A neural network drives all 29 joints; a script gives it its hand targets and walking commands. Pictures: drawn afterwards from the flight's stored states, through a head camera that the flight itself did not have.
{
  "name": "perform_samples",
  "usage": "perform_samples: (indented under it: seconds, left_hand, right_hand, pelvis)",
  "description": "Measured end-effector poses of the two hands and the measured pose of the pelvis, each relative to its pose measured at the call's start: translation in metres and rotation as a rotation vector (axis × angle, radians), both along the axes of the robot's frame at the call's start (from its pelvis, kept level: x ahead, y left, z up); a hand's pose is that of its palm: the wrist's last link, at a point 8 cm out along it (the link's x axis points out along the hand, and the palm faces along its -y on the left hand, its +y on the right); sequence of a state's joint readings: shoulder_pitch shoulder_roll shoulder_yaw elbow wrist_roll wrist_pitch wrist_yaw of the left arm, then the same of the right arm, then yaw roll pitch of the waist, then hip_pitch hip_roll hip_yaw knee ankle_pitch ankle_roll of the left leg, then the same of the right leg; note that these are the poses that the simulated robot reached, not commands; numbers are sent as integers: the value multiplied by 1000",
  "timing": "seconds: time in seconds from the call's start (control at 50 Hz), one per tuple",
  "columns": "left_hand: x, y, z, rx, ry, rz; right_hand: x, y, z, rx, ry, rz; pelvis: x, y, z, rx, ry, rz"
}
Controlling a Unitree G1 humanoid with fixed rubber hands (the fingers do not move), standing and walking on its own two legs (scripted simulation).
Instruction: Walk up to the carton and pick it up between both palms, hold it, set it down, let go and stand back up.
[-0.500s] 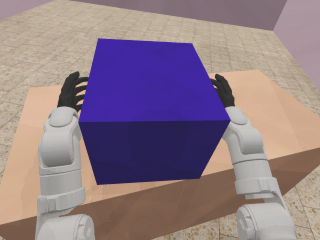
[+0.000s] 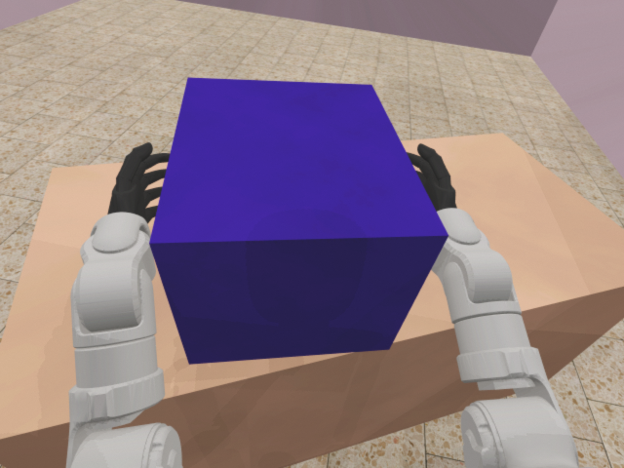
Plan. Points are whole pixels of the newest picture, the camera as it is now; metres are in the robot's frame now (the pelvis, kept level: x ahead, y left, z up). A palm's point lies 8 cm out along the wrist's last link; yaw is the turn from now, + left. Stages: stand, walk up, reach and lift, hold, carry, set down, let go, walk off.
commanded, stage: hold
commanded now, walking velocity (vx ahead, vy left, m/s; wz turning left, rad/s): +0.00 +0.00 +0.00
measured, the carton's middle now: (288, 212) +0.40 +0.01 +0.14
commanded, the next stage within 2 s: none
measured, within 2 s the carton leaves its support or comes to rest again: neither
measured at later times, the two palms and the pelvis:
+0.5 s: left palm (135, 208) +0.34 +0.18 +0.20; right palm (441, 207) +0.35 -0.17 +0.20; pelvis +0.00 +0.00 +0.00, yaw +0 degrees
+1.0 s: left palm (133, 208) +0.34 +0.18 +0.20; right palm (440, 204) +0.35 -0.17 +0.20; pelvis +0.00 +0.00 +0.00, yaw +0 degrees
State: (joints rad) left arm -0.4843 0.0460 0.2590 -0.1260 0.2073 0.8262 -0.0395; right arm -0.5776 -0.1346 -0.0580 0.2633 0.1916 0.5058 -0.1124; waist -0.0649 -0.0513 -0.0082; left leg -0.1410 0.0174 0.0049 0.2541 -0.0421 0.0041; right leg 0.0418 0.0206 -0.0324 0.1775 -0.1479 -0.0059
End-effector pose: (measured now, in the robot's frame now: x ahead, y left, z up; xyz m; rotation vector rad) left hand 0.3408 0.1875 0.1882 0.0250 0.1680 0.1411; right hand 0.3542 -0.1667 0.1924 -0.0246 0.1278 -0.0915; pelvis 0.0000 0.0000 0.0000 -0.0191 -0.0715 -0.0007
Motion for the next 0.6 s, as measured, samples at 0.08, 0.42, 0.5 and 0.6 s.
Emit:
perform_samples:
  seconds: [0.08, 0.42, 0.5, 0.6]
  left_hand:
    - [0, 0, 2, -1, -6, 1]
    - [2, -6, 10, -5, -12, -10]
    - [0, -6, 9, 0, -13, -11]
    - [-1, -6, 5, -8, -3, -11]
  right_hand:
    - [-1, 0, 0, 6, -6, -2]
    - [0, -5, 6, 10, -9, -6]
    - [-2, -6, 4, 10, -11, -6]
    - [-4, -5, 1, 2, -1, -7]
  pelvis:
    - [0, 0, 0, 0, 5, 1]
    - [0, -2, 0, 2, -11, -4]
    - [-1, -2, 0, 2, -13, -6]
    - [-3, -3, 0, 3, -16, -6]
